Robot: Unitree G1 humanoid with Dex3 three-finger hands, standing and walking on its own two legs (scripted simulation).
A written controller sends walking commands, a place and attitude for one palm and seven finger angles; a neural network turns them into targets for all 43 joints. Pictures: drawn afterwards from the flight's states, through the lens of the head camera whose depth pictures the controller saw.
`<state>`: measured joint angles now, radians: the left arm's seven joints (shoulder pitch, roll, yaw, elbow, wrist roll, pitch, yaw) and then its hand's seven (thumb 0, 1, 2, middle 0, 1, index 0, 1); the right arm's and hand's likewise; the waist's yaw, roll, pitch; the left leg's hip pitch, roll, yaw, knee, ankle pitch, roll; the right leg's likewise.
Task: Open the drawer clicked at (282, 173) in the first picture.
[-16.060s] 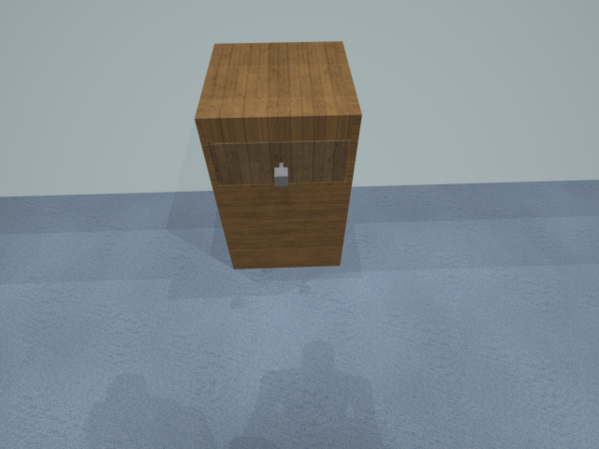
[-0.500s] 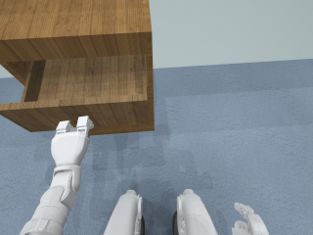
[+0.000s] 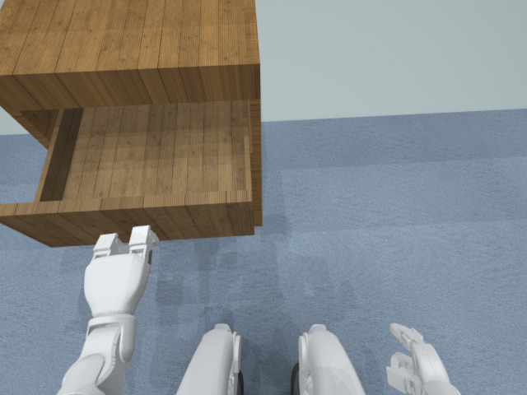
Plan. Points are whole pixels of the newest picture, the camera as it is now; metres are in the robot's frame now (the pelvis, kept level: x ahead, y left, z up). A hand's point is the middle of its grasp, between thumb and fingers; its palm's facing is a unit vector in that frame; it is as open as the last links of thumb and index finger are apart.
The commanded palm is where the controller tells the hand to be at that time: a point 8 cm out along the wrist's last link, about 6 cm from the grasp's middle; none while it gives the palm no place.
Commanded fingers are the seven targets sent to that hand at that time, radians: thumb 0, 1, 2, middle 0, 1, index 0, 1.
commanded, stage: pull the drawer open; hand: left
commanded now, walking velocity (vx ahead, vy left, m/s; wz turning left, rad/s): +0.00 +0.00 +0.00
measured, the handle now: (137, 248) +0.34 +0.23 -0.07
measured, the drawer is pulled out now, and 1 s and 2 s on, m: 0.20 0.30 0.30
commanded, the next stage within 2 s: open the thumb to release the handle in 1.10 s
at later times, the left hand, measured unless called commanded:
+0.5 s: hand (130, 325) +0.22 +0.22 -0.09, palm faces -0.09 -0.08 -0.99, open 7.5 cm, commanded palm +0.19 +0.22 -0.04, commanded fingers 0.00 0.90 0.90 -0.40 -1.35 -0.40 -1.35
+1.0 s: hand (126, 356) +0.18 +0.22 -0.09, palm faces -0.11 -0.08 -0.99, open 7.6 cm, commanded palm +0.14 +0.22 -0.04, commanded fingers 0.00 0.90 0.90 -0.40 -1.35 -0.40 -1.35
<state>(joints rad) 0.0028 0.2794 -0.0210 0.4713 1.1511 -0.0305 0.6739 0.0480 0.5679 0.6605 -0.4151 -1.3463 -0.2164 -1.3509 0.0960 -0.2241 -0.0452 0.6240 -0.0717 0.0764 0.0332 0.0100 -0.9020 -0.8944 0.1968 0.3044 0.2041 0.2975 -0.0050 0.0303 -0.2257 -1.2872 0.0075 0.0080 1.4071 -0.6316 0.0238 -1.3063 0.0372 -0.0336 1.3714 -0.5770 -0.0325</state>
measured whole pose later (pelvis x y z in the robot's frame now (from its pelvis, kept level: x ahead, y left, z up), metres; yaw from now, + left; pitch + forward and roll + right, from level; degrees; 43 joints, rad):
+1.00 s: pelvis -0.01 -0.02 -0.02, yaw +1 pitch +28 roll +1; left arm 0.36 0.28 -0.01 0.22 1.15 -0.13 0.67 0.06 0.56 0.65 -0.41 -1.35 -0.22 -1.34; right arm 0.05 -0.22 -0.02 0.58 -0.09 0.04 0.00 0.01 -0.90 -0.89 0.20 0.30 0.20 0.30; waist 0.05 0.03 -0.24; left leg -1.33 0.01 0.00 1.49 -0.65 -0.01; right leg -1.36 0.04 -0.04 1.48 -0.61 -0.07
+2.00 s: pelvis -0.03 -0.02 -0.02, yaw +2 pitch +27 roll +1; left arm 0.29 0.29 -0.01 0.28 1.13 -0.12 0.68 0.00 -0.48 0.31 -0.32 -1.20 -0.32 -1.20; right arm 0.07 -0.23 -0.04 0.62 -0.08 0.03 -0.03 0.01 -0.90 -0.89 0.20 0.30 0.20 0.30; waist 0.05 0.05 -0.24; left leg -1.34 0.00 -0.01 1.48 -0.61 -0.01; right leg -1.37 0.03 -0.05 1.47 -0.58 -0.07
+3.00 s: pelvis +0.00 -0.01 +0.03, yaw +1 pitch +22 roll +0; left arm 0.37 0.29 -0.05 0.19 1.09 -0.05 0.63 0.00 -0.48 0.30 -0.32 -1.20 -0.32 -1.20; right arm 0.11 -0.22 -0.02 0.56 -0.07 0.05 -0.02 0.01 -0.90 -0.89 0.20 0.30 0.20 0.30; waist 0.04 0.05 -0.22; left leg -1.07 0.00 -0.01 1.26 -0.57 0.01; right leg -1.09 0.03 -0.04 1.24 -0.53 -0.05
